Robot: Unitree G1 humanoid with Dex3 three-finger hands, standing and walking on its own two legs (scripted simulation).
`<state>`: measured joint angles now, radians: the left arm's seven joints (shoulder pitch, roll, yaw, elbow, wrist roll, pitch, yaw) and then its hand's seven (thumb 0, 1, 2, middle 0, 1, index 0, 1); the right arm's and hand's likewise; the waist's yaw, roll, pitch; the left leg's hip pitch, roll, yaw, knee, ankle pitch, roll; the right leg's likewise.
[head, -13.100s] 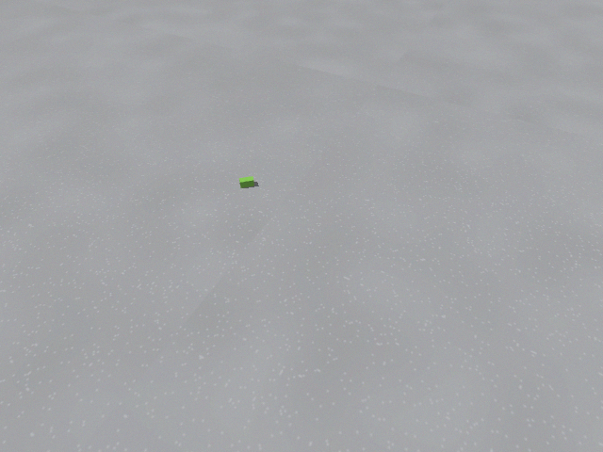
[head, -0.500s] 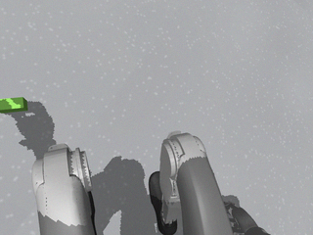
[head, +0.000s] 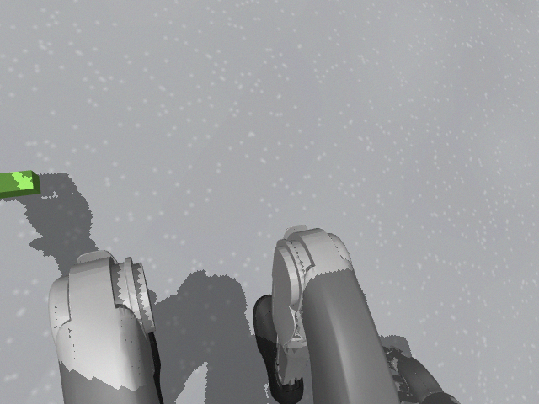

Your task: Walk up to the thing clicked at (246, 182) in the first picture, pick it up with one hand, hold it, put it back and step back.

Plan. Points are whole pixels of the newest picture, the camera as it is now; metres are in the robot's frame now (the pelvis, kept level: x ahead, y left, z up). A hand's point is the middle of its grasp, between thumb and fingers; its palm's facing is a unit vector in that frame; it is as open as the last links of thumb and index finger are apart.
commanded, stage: rise first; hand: left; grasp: from above
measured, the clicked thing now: (12, 184) +0.45 +0.36 -0.29
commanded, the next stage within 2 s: none
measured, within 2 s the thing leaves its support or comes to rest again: neither
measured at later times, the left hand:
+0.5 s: hand out of the picture +0.39 +0.39 -0.16, palm faces -0.42 -0.11 -0.90, open 12.2 cm
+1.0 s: hand out of the picture +0.39 +0.39 -0.16, palm faces -0.45 -0.12 -0.88, open 12.2 cm
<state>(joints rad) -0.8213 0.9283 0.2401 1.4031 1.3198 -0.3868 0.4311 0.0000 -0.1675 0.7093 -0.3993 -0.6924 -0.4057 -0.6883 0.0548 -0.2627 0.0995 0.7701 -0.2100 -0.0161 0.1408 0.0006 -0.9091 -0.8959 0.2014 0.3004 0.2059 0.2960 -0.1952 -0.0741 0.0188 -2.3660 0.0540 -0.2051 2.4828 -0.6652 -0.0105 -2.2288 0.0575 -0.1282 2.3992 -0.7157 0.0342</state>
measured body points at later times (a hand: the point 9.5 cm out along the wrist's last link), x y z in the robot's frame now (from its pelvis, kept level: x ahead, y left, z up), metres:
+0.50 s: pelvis +0.00 +0.00 +0.00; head +0.22 +0.11 +0.38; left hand +0.41 +0.39 -0.11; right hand +0.10 -0.27 -0.10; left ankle +0.08 +0.14 -0.28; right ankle +0.10 -0.12 -0.28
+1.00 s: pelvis +0.00 +0.00 +0.00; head +0.23 +0.10 +0.38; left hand +0.41 +0.39 -0.11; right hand +0.08 -0.27 -0.10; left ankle +0.08 +0.14 -0.28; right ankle +0.10 -0.12 -0.28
